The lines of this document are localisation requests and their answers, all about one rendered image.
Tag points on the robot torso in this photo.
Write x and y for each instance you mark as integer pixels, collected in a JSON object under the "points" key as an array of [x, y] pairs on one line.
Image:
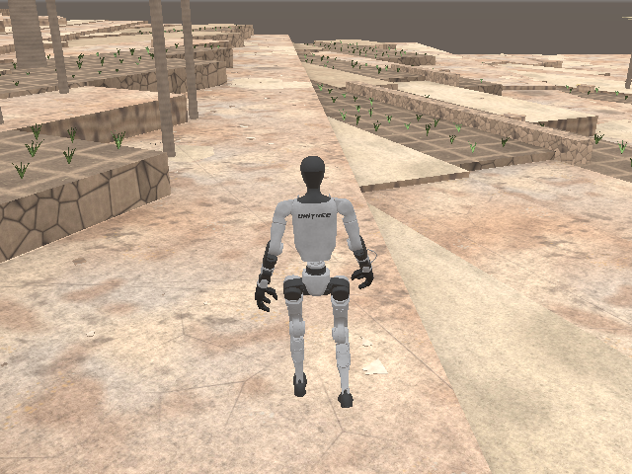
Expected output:
{"points": [[315, 231]]}

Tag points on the right robot shin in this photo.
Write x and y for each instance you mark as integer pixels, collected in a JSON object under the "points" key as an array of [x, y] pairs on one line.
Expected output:
{"points": [[343, 358]]}

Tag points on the left robot upper arm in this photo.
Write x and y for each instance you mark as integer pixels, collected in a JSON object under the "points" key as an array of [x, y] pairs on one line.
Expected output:
{"points": [[283, 209]]}

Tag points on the robot right forearm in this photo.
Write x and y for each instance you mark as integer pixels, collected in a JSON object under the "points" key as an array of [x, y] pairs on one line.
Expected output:
{"points": [[362, 258]]}

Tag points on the right robot upper arm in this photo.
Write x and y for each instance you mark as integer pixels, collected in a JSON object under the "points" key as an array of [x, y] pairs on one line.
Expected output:
{"points": [[345, 208]]}

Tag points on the right robot hand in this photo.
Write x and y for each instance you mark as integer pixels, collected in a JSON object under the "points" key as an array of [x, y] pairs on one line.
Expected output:
{"points": [[359, 274]]}

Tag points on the robot left forearm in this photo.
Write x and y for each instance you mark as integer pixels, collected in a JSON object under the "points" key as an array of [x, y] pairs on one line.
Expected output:
{"points": [[267, 268]]}

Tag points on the left robot hand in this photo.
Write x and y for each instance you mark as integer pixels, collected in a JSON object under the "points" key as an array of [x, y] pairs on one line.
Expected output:
{"points": [[260, 297]]}

